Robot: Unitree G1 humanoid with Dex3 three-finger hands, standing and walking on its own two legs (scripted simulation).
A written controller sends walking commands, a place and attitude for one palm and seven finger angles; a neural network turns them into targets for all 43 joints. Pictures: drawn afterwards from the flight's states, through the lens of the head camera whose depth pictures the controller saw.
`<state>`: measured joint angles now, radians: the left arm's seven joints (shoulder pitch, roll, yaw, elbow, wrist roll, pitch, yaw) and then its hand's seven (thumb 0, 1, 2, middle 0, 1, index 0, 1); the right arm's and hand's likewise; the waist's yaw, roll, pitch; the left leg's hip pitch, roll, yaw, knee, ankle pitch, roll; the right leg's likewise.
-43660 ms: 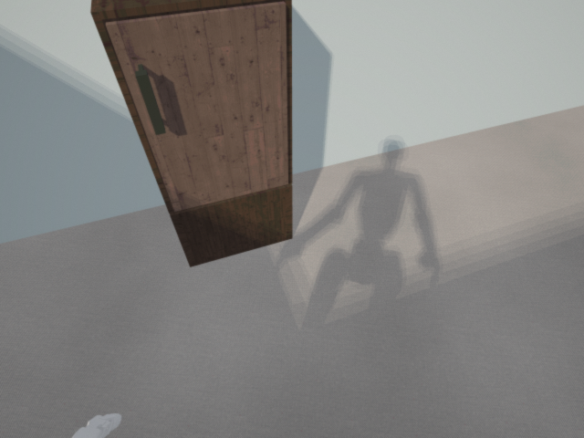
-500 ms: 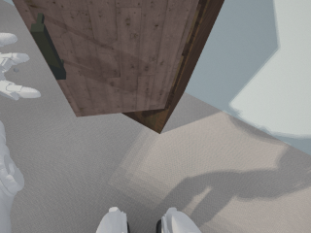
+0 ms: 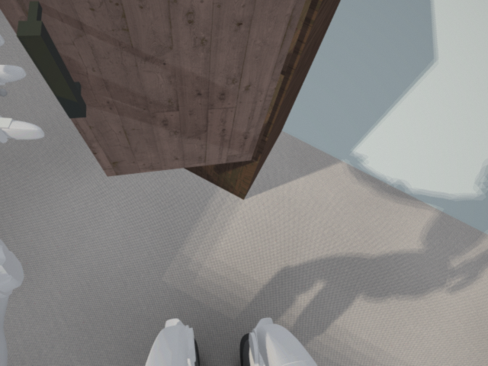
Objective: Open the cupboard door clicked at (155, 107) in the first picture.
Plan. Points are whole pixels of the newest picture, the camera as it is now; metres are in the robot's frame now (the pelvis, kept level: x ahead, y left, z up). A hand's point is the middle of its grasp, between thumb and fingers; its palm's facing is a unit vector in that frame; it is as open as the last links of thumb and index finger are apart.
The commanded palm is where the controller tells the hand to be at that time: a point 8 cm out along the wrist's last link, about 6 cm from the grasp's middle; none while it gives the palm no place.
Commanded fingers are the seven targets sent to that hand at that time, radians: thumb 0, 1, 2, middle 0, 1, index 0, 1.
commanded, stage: move the hooked fingers beside the handle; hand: left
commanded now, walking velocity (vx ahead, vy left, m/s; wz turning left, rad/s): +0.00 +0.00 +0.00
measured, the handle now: (58, 65) +0.55 +0.24 +0.08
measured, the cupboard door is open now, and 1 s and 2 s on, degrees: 38 38 38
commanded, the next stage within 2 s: slide the fingers in behind the handle in 0.48 s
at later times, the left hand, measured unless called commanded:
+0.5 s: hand out of the picture +0.49 +0.30 +0.09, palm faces +0.13 -0.99 +0.00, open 14.0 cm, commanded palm +0.47 +0.33 +0.08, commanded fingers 0.00 -0.50 0.30 -0.30 -1.20 -0.30 -1.20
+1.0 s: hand (23, 91) +0.51 +0.28 +0.08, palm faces +0.12 -0.99 +0.01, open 13.9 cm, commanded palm +0.48 +0.31 +0.08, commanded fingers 0.00 -0.50 0.30 -0.30 -1.20 -0.30 -1.20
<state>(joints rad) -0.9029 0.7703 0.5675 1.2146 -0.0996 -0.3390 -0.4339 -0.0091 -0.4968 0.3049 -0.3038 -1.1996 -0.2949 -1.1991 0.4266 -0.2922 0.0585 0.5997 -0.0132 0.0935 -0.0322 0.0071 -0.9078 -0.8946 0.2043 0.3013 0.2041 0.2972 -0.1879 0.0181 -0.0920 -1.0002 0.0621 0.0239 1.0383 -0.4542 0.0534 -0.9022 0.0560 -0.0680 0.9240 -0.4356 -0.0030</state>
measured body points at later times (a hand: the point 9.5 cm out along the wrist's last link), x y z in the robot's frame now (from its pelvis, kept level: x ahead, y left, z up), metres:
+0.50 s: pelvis -0.01 +0.00 +0.00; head +0.13 +0.04 +0.43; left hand +0.47 +0.35 +0.09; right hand +0.01 -0.28 -0.09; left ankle +0.01 +0.08 -0.67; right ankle -0.01 -0.13 -0.67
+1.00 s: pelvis +0.00 +0.00 +0.00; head +0.14 +0.04 +0.42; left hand +0.49 +0.33 +0.08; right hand -0.01 -0.27 -0.10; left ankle +0.01 +0.08 -0.67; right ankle -0.01 -0.13 -0.67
